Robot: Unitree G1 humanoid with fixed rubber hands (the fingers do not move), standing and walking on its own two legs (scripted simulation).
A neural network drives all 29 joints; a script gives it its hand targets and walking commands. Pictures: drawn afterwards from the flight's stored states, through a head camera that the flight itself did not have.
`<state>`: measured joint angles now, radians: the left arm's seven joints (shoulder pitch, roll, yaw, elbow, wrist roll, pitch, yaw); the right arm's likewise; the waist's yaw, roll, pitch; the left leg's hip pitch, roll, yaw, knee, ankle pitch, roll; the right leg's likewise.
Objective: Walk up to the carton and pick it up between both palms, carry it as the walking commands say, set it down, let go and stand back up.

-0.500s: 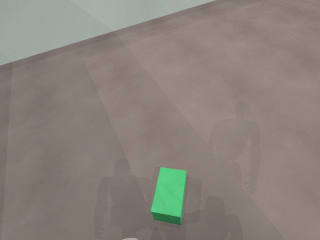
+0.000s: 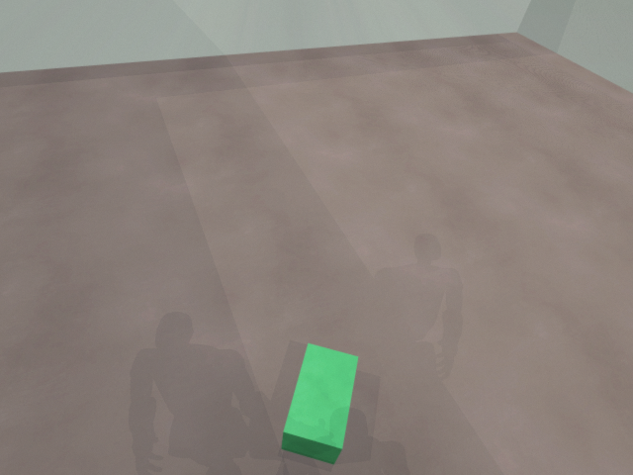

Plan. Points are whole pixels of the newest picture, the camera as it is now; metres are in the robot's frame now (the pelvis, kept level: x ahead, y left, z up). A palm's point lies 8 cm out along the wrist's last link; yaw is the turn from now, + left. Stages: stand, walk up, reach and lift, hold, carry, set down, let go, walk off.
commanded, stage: walk up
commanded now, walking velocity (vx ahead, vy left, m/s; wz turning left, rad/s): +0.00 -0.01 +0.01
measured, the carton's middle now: (320, 402) +0.48 -0.06 -0.70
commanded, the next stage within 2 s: stand in 1.84 s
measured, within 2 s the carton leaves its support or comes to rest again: neither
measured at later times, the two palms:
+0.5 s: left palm out of the picture -0.05 +0.18 -0.15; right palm out of the picture -0.03 -0.23 -0.15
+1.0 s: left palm out of the picture -0.02 +0.29 -0.14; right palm out of the picture +0.10 -0.22 -0.14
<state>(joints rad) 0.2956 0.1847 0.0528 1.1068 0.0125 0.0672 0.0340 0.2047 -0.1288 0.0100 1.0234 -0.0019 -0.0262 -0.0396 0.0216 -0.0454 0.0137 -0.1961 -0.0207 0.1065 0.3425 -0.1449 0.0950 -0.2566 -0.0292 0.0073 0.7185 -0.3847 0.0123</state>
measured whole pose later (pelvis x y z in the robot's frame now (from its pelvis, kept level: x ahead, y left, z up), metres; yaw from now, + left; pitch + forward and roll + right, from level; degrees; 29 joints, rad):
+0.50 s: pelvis -0.01 -0.02 +0.00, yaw +0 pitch -1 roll +0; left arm 0.34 0.10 -0.02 1.16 0.01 -0.01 0.04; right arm 0.31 -0.13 -0.02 1.14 -0.01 -0.01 -0.03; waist -0.02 0.00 0.02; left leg -0.21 -0.04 0.10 0.36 -0.14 0.07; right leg -0.10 0.00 -0.03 0.37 -0.26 0.00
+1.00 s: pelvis +0.05 +0.04 -0.01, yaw -6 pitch +2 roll +1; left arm 0.47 0.21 0.06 1.09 0.03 -0.05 0.04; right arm 0.20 -0.24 -0.06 0.98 -0.02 -0.03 0.00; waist 0.07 -0.01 0.02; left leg -0.37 0.06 0.06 0.51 -0.15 -0.08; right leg -0.12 -0.09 0.10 0.42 -0.34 0.09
